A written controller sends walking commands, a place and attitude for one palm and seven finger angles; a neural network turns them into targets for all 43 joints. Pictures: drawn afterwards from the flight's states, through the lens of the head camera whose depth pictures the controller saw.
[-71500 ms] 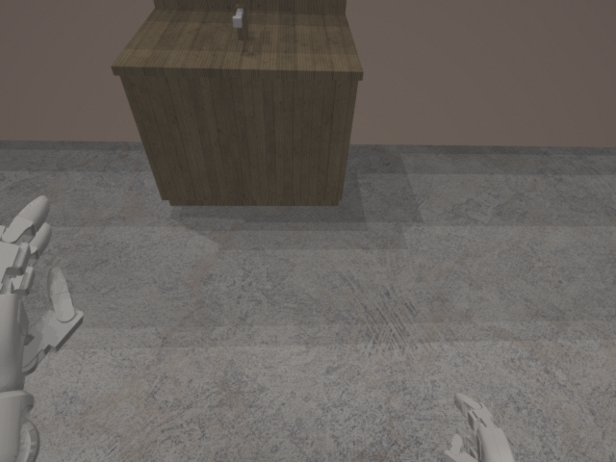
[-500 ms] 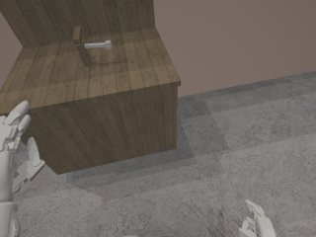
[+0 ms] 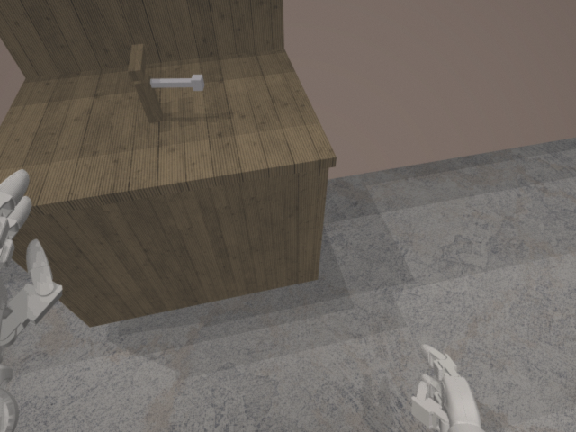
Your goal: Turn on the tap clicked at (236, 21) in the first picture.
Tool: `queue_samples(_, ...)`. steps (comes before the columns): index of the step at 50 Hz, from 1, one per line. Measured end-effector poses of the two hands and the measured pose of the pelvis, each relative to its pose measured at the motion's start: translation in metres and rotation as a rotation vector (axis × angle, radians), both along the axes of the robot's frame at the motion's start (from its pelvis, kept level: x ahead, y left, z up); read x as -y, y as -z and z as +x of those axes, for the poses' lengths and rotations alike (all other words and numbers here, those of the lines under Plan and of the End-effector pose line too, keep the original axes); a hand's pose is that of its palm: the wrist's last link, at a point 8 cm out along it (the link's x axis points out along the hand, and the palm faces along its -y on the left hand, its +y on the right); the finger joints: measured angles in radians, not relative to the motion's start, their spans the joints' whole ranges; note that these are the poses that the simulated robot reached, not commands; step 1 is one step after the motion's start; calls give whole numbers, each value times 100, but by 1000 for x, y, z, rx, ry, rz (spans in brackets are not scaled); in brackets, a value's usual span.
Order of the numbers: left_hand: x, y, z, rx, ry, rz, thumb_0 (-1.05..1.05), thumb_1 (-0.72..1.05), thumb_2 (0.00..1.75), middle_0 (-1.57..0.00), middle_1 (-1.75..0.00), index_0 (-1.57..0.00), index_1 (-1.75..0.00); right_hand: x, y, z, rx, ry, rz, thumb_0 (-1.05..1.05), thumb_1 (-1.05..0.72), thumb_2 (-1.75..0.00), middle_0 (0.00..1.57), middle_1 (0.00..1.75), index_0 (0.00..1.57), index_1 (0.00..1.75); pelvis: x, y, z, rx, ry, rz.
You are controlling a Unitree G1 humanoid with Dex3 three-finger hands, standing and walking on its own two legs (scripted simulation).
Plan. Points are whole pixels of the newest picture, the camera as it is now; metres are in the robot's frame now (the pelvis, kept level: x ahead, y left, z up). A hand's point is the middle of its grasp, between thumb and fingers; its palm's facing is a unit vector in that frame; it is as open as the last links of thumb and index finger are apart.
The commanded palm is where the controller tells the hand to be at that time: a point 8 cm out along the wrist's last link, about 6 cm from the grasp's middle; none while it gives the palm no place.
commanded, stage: take the last steps up to it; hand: left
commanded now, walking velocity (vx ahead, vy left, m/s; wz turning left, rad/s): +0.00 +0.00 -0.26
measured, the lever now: (197, 82) +0.86 +0.28 +0.03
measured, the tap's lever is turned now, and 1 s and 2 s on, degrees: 77 77 77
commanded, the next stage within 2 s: come to a stop and stand still in 1.22 s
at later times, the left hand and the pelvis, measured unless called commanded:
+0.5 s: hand (54, 257) +0.26 +0.27 +0.17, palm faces +0.42 -0.80 -0.42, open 7.4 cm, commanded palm +0.20 +0.30 +0.18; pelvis +0.03 +0.03 -0.01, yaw -2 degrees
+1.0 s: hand (89, 182) +0.38 +0.29 +0.16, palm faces +0.37 -0.80 -0.47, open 7.4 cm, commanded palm +0.32 +0.33 +0.18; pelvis +0.15 +0.06 -0.02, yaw -3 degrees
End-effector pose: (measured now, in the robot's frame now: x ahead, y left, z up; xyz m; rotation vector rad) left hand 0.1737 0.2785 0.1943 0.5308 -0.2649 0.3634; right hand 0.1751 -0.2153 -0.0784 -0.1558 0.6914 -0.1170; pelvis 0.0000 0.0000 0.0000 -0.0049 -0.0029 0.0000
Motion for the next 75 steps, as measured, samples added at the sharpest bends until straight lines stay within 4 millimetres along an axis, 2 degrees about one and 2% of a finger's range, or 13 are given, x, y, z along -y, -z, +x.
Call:
queue_samples(5, -10, 8, 2, -30, -37, -30, 1, 89, 90, -21, -30, -22, -30, 3, -4, 0, 17, 16, -4, 1, -91, -90, 20, 30, 20, 30, -3, -1, 1, -11, 26, -4)
queue_samples(11, -2, 29, 7, -66, -23, -120, 1, 89, 90, -21, -30, -21, -30, 15, -2, -13, -7, 41, -47, 1, -91, -90, 20, 30, 20, 30, -5, 1, -1, -4, 30, -2)
queue_samples(18, -2, 18, 19, -6, 13, -73, 1, 89, 90, -21, -30, -22, -30, 26, 11, -28, -66, 91, -81, 1, -91, -90, 20, 30, 20, 30, -11, 8, 11, -9, 14, -11)
queue_samples(26, -30, 13, 46, 20, -16, -5, 1, 89, 90, -21, -30, -22, -30, 10, 29, -25, -113, 134, -50, 1, -91, -90, 20, 30, 20, 30, -28, 15, 37, -4, 40, 13)
queue_samples(31, -23, 21, 75, -26, -10, -19, 1, 89, 90, -21, -30, -21, -30, -8, 40, -13, -116, 116, 12, 1, -91, -90, 20, 30, 20, 30, -27, 15, 57, 6, 49, 16)
queue_samples(36, -7, 21, 98, -15, 41, -10, 1, 89, 90, -21, -30, -21, -30, -12, 55, 12, -156, 63, 34, 1, -91, -90, 20, 30, 20, 30, -22, 20, 78, 21, 3, -10)
queue_samples(39, -6, 16, 105, -22, 57, -10, 1, 89, 90, -21, -30, -22, -30, -9, 48, 32, -168, 60, 33, 1, -91, -90, 20, 30, 20, 30, -25, 13, 91, 15, 22, 1)
queue_samples(45, -28, 10, 129, -80, 30, 43, 1, 89, 90, -21, -30, -22, -30, -5, 25, 76, -144, 72, -15, 1, -91, -90, 20, 30, 20, 30, -36, 1, 119, 5, 37, 36)
queue_samples(49, -45, 13, 155, -37, 29, 25, 1, 89, 90, -21, -30, -22, -30, -8, 22, 112, -83, 73, -70, 1, -91, -90, 20, 30, 20, 30, -54, 12, 144, 17, 46, 31)
queue_samples(56, -50, 17, 208, -5, 19, 15, 1, 89, 90, -21, -30, -22, -30, -39, 27, 162, -9, 91, 14, 1, -91, -90, 20, 30, 19, 30, -58, 19, 177, 21, 52, 59)
queue_samples(64, -34, -3, 240, -12, 53, 55, 1, 89, 90, -21, -30, -22, -30, -59, 42, 194, -113, 38, 92, 1, -91, -90, 20, 30, 20, 30, -57, 11, 227, -4, 32, 41)
queue_samples(71, -69, 15, 284, -75, -4, 37, 1, 89, 90, -21, -30, -22, -30, -50, 37, 228, -142, 48, 2, 1, -91, -90, 20, 30, 20, 30, -73, 10, 267, 1, 59, 35)
queue_samples(75, -64, 27, 312, -65, 31, -12, 1, 89, 90, -21, -30, -21, -30, -47, 28, 252, -84, 89, -10, 1, -91, -90, 20, 30, 20, 30, -75, 14, 280, 21, 74, 59)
